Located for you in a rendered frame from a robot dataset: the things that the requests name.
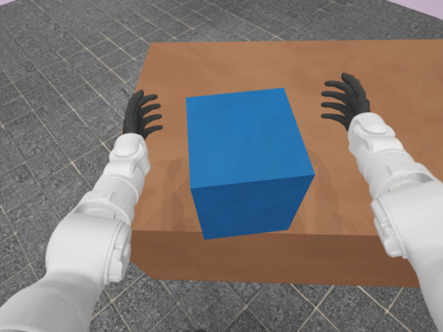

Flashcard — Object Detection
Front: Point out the left robot hand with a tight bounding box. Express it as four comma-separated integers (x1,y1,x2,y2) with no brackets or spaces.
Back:
123,90,163,140

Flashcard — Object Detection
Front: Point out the left robot forearm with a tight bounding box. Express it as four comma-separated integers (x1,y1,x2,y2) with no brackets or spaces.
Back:
46,133,151,272

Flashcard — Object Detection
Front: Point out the robot left upper arm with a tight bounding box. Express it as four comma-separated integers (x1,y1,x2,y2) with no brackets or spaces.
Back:
0,212,132,332

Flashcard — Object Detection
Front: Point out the pedestal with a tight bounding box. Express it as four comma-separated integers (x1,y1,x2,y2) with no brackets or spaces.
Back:
121,39,443,288

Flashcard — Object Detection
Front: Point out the right robot forearm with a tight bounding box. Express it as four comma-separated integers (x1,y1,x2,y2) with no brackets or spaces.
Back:
347,113,443,201

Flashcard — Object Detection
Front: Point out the right robot hand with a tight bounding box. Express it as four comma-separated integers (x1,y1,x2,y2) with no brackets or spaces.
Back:
321,73,371,132

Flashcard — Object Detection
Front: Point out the robot right upper arm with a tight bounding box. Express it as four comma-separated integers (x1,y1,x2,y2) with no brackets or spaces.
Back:
370,180,443,332

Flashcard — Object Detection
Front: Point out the carton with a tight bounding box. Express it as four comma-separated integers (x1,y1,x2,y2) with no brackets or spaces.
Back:
186,88,315,240

